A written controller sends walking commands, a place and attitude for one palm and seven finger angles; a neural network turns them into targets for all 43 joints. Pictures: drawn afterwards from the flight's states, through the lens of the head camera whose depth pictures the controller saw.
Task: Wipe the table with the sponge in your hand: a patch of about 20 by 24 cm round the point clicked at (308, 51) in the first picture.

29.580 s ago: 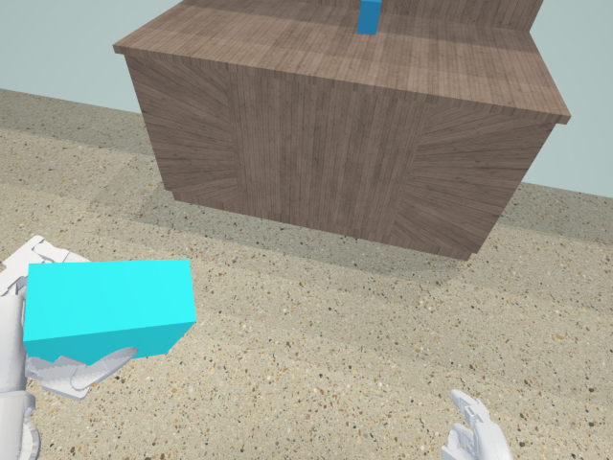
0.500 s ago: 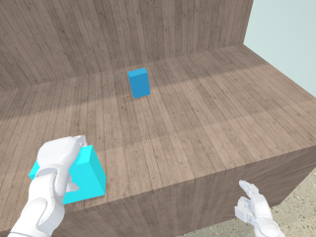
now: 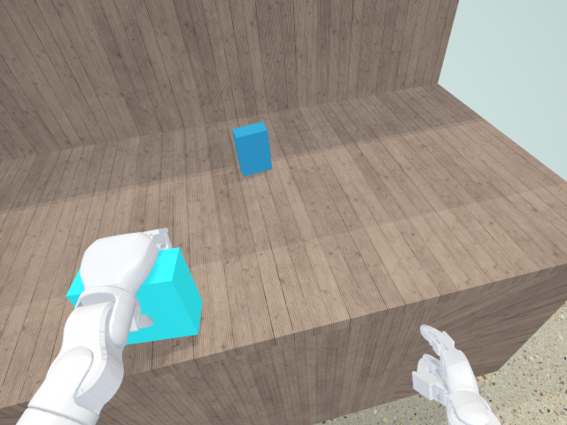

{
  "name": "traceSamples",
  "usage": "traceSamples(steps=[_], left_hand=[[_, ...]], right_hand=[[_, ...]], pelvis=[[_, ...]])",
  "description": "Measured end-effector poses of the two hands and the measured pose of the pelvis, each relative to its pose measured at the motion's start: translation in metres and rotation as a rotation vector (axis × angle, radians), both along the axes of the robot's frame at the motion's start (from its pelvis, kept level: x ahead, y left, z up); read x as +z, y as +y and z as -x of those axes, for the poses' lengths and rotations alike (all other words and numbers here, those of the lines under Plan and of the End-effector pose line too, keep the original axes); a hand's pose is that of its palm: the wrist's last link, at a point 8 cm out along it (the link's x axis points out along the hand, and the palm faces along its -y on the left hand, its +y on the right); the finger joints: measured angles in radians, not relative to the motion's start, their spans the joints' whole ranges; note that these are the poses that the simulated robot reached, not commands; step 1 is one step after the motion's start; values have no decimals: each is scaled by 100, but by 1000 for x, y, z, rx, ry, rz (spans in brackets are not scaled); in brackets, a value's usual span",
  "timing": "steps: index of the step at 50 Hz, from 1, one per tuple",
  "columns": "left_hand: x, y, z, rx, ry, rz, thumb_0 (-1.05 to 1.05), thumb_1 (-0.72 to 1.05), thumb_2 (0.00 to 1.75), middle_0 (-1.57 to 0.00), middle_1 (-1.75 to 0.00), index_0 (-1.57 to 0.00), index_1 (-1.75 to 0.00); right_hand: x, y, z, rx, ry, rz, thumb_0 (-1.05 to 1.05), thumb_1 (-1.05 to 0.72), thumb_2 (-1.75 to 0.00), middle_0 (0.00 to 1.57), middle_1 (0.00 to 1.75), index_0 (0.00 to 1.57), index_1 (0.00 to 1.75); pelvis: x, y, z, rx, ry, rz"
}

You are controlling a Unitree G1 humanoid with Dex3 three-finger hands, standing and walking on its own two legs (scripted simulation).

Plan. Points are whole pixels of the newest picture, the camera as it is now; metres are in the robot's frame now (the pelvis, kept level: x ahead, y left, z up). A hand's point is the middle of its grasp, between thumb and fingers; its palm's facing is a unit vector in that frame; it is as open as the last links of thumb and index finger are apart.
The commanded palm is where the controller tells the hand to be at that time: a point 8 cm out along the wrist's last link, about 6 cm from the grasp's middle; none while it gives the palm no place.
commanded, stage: move the sponge above the wiping area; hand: left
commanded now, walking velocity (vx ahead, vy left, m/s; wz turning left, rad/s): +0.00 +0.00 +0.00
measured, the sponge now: (148, 307) +0.25 +0.26 +0.02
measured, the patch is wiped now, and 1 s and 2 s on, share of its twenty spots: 0.05 0.05 0.15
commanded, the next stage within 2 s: lower the sponge onto the table in 0.74 s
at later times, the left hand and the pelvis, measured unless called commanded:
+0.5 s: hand (130, 265) +0.27 +0.27 +0.10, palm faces +0.09 -0.04 -1.00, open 10.5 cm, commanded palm +0.23 +0.27 +0.17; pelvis +0.01 -0.01 +0.00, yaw +0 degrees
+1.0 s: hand (116, 254) +0.27 +0.28 +0.13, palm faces +0.20 -0.05 -0.98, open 10.4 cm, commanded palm +0.22 +0.26 +0.17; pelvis +0.00 +0.00 +0.00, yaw +0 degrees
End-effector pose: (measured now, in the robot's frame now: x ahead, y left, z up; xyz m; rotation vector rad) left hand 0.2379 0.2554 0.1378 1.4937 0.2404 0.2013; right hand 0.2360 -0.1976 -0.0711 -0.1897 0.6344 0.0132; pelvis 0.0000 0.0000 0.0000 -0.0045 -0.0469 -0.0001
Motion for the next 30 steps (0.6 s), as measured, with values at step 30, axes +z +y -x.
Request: traceSamples(steps=[30], left_hand=[[35,42,-5,225,-146,-30,0,-54,103,-71,-132,-71,-131]], right_hand=[[-2,-13,-4,-20,25,-16,1,-91,-90,20,30,20,30]], pelvis=[[1,-6,-6,-5,5,0]])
